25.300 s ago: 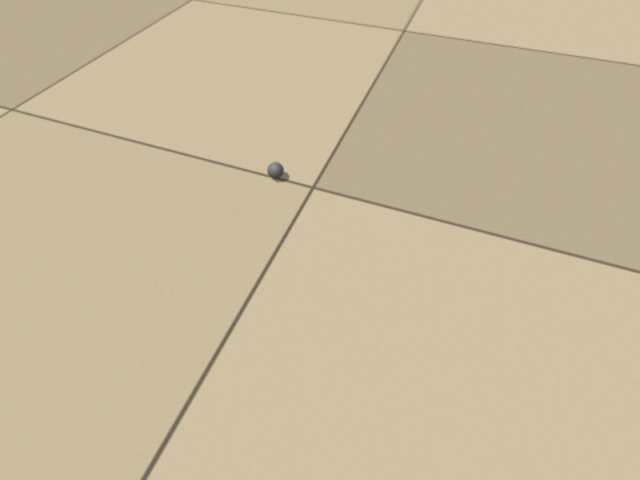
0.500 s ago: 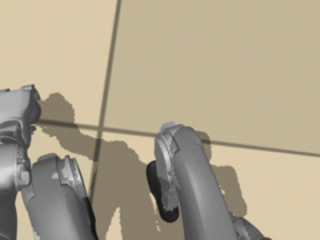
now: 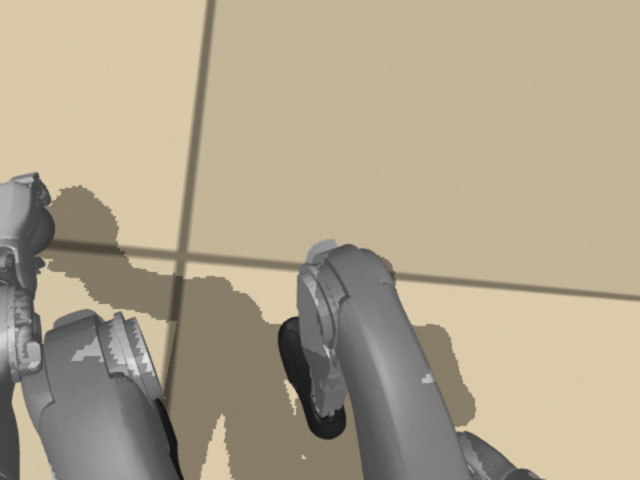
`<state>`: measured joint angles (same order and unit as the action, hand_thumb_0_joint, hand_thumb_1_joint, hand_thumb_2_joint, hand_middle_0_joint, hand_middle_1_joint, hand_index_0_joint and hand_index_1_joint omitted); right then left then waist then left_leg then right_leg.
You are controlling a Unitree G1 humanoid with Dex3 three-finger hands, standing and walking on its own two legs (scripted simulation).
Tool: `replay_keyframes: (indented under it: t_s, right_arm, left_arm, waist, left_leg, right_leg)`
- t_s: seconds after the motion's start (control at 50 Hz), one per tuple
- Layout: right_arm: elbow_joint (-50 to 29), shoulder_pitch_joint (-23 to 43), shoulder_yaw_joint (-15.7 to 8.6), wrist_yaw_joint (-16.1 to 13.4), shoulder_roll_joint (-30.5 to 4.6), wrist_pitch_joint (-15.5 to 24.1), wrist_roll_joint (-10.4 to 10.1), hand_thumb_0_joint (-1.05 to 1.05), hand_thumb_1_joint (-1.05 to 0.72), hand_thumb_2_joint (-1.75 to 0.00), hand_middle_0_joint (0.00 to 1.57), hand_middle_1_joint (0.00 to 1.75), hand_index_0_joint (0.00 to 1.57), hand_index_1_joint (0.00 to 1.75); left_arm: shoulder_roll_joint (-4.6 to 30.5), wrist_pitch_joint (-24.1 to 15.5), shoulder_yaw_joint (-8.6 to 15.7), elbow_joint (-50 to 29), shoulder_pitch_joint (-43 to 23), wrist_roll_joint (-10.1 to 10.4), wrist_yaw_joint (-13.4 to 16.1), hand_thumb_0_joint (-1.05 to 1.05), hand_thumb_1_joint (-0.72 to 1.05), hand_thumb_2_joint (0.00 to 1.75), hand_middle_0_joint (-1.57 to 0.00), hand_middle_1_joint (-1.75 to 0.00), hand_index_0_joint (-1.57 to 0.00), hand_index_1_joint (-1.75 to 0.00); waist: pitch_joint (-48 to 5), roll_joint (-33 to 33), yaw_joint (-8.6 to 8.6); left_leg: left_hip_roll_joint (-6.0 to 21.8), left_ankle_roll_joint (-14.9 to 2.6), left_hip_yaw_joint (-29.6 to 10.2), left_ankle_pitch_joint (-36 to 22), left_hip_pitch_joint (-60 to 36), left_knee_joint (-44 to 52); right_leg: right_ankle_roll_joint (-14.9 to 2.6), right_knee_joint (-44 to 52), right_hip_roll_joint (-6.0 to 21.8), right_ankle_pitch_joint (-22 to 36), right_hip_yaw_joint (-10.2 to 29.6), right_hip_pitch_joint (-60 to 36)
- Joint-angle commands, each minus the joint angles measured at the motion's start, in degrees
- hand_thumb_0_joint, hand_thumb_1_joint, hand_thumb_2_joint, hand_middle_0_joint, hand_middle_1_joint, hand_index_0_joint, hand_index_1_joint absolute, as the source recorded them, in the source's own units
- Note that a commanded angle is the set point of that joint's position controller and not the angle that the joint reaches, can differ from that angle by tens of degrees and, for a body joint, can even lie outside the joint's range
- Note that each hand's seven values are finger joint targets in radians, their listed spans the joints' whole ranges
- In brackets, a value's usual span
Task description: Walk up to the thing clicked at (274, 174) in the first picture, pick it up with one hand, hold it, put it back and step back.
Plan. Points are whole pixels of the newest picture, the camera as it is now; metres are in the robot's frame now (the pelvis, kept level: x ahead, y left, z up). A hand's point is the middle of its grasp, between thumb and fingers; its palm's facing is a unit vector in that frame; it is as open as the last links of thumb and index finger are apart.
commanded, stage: rest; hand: left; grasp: from above
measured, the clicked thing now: (18, 228) +0.44 +0.26 -0.25
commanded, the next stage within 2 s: open in 0.06 s
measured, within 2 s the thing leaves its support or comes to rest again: rests again in 0.18 s
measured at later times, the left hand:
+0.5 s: hand (17, 237) +0.42 +0.25 -0.24, palm faces -0.45 -0.14 -0.88, open 11.6 cm
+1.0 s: hand (16, 239) +0.42 +0.26 -0.24, palm faces -0.45 -0.13 -0.88, open 13.2 cm
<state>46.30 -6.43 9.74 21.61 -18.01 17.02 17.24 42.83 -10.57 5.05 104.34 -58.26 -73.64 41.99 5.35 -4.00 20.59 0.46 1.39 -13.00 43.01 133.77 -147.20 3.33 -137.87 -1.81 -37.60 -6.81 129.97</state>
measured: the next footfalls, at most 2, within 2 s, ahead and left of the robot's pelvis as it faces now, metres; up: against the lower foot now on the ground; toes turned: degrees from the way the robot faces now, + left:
none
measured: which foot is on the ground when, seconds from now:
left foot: down 0.00-1.00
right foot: down 0.00-1.00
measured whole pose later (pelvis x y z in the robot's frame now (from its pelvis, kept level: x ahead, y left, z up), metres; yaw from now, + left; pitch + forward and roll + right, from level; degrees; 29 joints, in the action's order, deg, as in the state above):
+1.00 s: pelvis -0.01 +0.00 +0.01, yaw -1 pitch +28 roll -13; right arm 44.3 -6.5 11.8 22.5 -19.4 19.2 16.0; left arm 44.9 -9.7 2.6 104.7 -59.0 -71.4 42.1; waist 6.8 -5.3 21.2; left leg 0.7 0.9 -13.9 42.1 133.0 -146.4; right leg 3.7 -135.8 -2.3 -36.3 -7.8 128.5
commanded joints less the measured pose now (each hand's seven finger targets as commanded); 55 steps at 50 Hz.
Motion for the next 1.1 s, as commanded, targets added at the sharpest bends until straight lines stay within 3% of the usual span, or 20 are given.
replay_keyframes:
  t_s: [0.0, 0.04, 0.12, 0.14, 0.22, 0.3, 0.4, 0.44, 0.5, 0.56, 0.66, 0.74, 0.78, 0.88, 0.94, 0.98, 1.02, 1.08]
  right_arm:
    - [0.56, -9.9, -4.44, -0.09, -17.89, 0.95, -0.37, 0.0, -0.91, -0.9, 0.2, 0.3, 0.2, 0.3]
    - [0.22, -11.1, -4.1, 0.23, -18.03, 1.07, -0.25, 0.0, -0.91, -0.9, 0.2, 0.3, 0.2, 0.3]
    - [-0.25, -9.39, -3.61, 0.67, -18.21, 2.28, -0.43, 0.0, -0.91, -0.9, 0.2, 0.3, 0.2, 0.3]
    - [-0.12, -9.53, -4.0, 0.66, -19.14, 2.15, -0.35, 0.0, -0.91, -0.9, 0.2, 0.3, 0.2, 0.3]
    - [-0.12, -10.02, -3.97, 1.1, -19.19, 2.76, -0.16, 0.0, -0.9, -0.9, 0.2, 0.3, 0.2, 0.3]
    - [-0.47, -10.09, -3.35, 1.32, -18.75, 3.31, -0.74, 0.0, -0.9, -0.9, 0.2, 0.3, 0.2, 0.3]
    - [-0.33, -10.3, -3.03, 1.29, -18.94, 3.55, -1.21, 0.0, -0.9, -0.9, 0.2, 0.3, 0.2, 0.3]
    - [-0.01, -10.35, -3.3, 1.05, -19.45, 3.35, -1.24, 0.0, -0.9, -0.9, 0.2, 0.3, 0.2, 0.3]
    - [-0.75, -9.59, -2.88, 0.99, -19.29, 3.24, -1.27, 0.0, -0.9, -0.9, 0.2, 0.3, 0.2, 0.3]
    - [-0.87, -10.48, -2.84, 1.14, -19.31, 3.34, -1.27, 0.0, -0.9, -0.9, 0.2, 0.3, 0.2, 0.3]
    - [-0.91, -10.27, -2.96, 1.07, -19.16, 3.15, -1.43, 0.0, -0.9, -0.9, 0.2, 0.3, 0.2, 0.3]
    - [-0.98, -10.49, -3.55, 0.97, -19.86, 2.8, -1.5, 0.0, -0.9, -0.9, 0.2, 0.3, 0.2, 0.3]
    - [-1.15, -10.35, -3.14, 1.18, -19.27, 3.07, -1.46, 0.0, -0.9, -0.9, 0.2, 0.3, 0.2, 0.3]
    - [-1.54, -10.4, -2.88, 0.84, -19.38, 2.92, -1.64, 0.0, -0.9, -0.9, 0.2, 0.3, 0.2, 0.3]
    - [-1.45, -10.33, -3.05, 0.32, -19.62, 2.36, -1.94, 0.0, -0.9, -0.9, 0.2, 0.3, 0.2, 0.3]
    - [-1.79, -10.59, -2.41, 0.47, -19.13, 2.47, -1.31, 0.0, -0.9, -0.9, 0.2, 0.3, 0.2, 0.3]
    - [-1.67, -10.17, -2.69, 0.2, -19.48, 2.38, -1.74, 0.0, -0.9, -0.9, 0.2, 0.3, 0.2, 0.3]
    - [-2.24, -10.14, -2.53, 0.16, -19.4, 2.35, -1.58, 0.0, -0.89, -0.9, 0.2, 0.3, 0.2, 0.3]
  left_arm:
    - [7.5, -0.43, -0.89, -5.7, -15.18, 0.52, 3.39, 0.0, 0.42, 0.83, -0.76, -0.89, -0.8, -0.86]
    - [8.45, -0.22, 0.1, -4.44, -14.84, 0.37, 3.72, 0.0, 0.42, 0.8, -0.75, -0.9, -0.79, -0.86]
    - [7.01, 0.57, -1.24, -3.47, -14.33, 0.96, 3.73, 0.0, 0.43, 0.79, -0.76, -0.9, -0.8, -0.85]
    - [8.31, 0.65, -0.81, -3.73, -14.44, 0.92, 4.0, 0.0, 0.44, 0.79, -0.77, -0.89, -0.81, -0.85]
    - [7.98, 1.06, -1.14, -4.68, -15.06, 1.52, 3.79, 0.0, 0.12, 0.72, -0.45, -0.89, -0.5, -0.84]
    - [7.47, 1.12, -1.36, -4.08, -14.94, 2.34, 3.07, 0.0, -0.19, 0.76, -0.29, -0.92, -0.33, -0.88]
    - [7.09, 0.56, -2.73, -4.87, -15.18, 3.08, 1.93, 0.0, -0.28, 0.87, -0.25, -0.97, -0.27, -0.95]
    - [8.18, 0.38, -1.93, -5.23, -14.3, 3.12, 2.45, 0.0, -0.32, 0.93, -0.22, -1.01, -0.24, -0.99]
    - [7.97, 0.42, -2.66, -4.32, -13.71, 2.6, 2.58, 0.0, -0.37, 0.94, -0.17, -1.04, -0.19, -1.02]
    - [8.64, 0.47, -1.92, -5.37, -14.66, 2.08, 2.91, 0.0, -0.41, 0.98, -0.14, -1.07, -0.16, -1.05]
    - [8.24, 1.02, -2.08, -4.32, -14.44, 2.21, 3.43, 0.0, -0.44, 1.01, -0.1, -1.12, -0.12, -1.1]
    - [9.04, 1.24, -1.33, -5.16, -14.66, 2.52, 3.21, 0.0, -0.45, 1.02, -0.08, -1.14, -0.1, -1.12]
    - [7.2, 1.26, -2.39, -5.14, -15.15, 2.64, 2.7, 0.0, -0.44, 1.02, -0.08, -1.14, -0.11, -1.12]
    - [7.35, 1.03, -3.45, -4.49, -15.23, 3.04, 2.08, 0.0, -0.44, 1.02, -0.08, -1.15, -0.11, -1.12]
    - [9.12, 0.56, -2.32, -6.2, -15.99, 3.02, 2.63, 0.0, -0.45, 0.99, -0.07, -1.13, -0.1, -1.11]
    - [7.41, 0.58, -3.3, -4.09, -14.76, 2.84, 2.49, 0.0, -0.44, 0.99, -0.08, -1.15, -0.1, -1.12]
    - [8.98, 0.66, -2.67, -4.59, -13.83, 2.63, 2.78, 0.0, -0.43, 1.0, -0.08, -1.15, -0.1, -1.12]
    - [8.84, 0.93, -2.93, -4.82, -14.24, 2.26, 2.84, 0.0, -0.43, 1.0, -0.08, -1.15, -0.11, -1.12]
  waist:
    - [-34.86, 22.45, 3.05]
    - [-34.34, 22.35, 3.33]
    - [-32.39, 21.88, 3.72]
    - [-33.03, 22.4, 3.51]
    - [-34.05, 23.21, 3.53]
    - [-33.5, 22.11, 3.84]
    - [-33.64, 22.37, 3.86]
    - [-34.88, 22.85, 3.01]
    - [-32.76, 21.66, 3.61]
    - [-34.26, 23.03, 3.36]
    - [-32.01, 22.46, 3.95]
    - [-33.7, 23.76, 3.66]
    - [-33.24, 23.65, 4.18]
    - [-31.33, 22.16, 4.8]
    - [-33.21, 22.64, 3.65]
    - [-32.53, 21.34, 4.64]
    - [-32.51, 22.75, 3.77]
    - [-31.59, 22.57, 4.07]
  left_leg:
    - [0.13, -1.79, 6.84, -11.6, -23.75, 15.37]
    - [0.11, -1.75, 7.02, -12.16, -23.71, 15.38]
    - [0.19, -1.52, 6.15, -11.54, -23.92, 15.43]
    - [0.33, -1.5, 5.99, -10.89, -24.17, 16.25]
    - [0.47, -1.5, 6.09, -11.3, -24.97, 15.78]
    - [0.38, -1.71, 6.07, -11.98, -23.99, 15.15]
    - [0.45, -1.57, 5.65, -11.94, -24.77, 15.46]
    - [0.59, -1.45, 5.5, -12.6, -25.29, 16.29]
    - [0.55, -1.6, 5.85, -11.09, -23.81, 15.9]
    - [0.57, -1.44, 5.65, -13.2, -25.36, 15.75]
    - [0.6, -1.41, 5.68, -11.33, -23.98, 16.33]
    - [0.87, -1.3, 5.34, -11.66, -25.16, 17.34]
    - [0.7, -1.32, 5.04, -11.67, -25.47, 16.9]
    - [0.72, -1.53, 5.19, -9.95, -23.55, 16.72]
    - [0.83, -1.4, 5.14, -10.56, -24.63, 17.17]
    - [0.7, -1.62, 5.73, -10.84, -23.71, 16.12]
    - [0.8, -1.39, 5.63, -11.11, -24.28, 16.97]
    - [0.84, -1.37, 5.41, -10.52, -24.16, 17.03]
  right_leg:
    - [-4.43, 12.31, -2.87, 13.05, -7.41, -21.1]
    - [-4.37, 12.37, -2.92, 13.62, -7.58, -21.61]
    - [-4.31, 11.58, -2.68, 12.94, -8.0, -20.0]
    - [-4.43, 12.2, -3.01, 12.26, -7.95, -20.43]
    - [-4.36, 12.34, -3.08, 12.88, -7.84, -21.34]
    - [-4.11, 12.5, -2.66, 13.56, -7.79, -21.76]
    - [-4.18, 12.2, -2.81, 13.84, -8.05, -22.16]
    - [-4.31, 12.75, -3.06, 14.33, -8.07, -23.23]
    - [-4.23, 13.07, -3.15, 13.26, -7.94, -22.63]
    - [-4.29, 12.36, -3.07, 15.02, -8.16, -22.48]
    - [-4.28, 12.97, -2.96, 13.3, -7.94, -22.0]
    - [-4.58, 13.18, -3.3, 13.32, -7.83, -22.71]
    - [-4.45, 12.51, -2.92, 13.46, -8.28, -21.02]
    - [-4.32, 13.13, -2.75, 12.09, -7.97, -21.33]
    - [-4.49, 13.22, -3.07, 12.64, -7.71, -22.1]
    - [-4.31, 13.64, -3.31, 12.86, -7.71, -22.63]
    - [-4.53, 13.53, -3.27, 12.9, -7.64, -22.64]
    - [-4.44, 13.42, -3.04, 12.41, -7.87, -21.67]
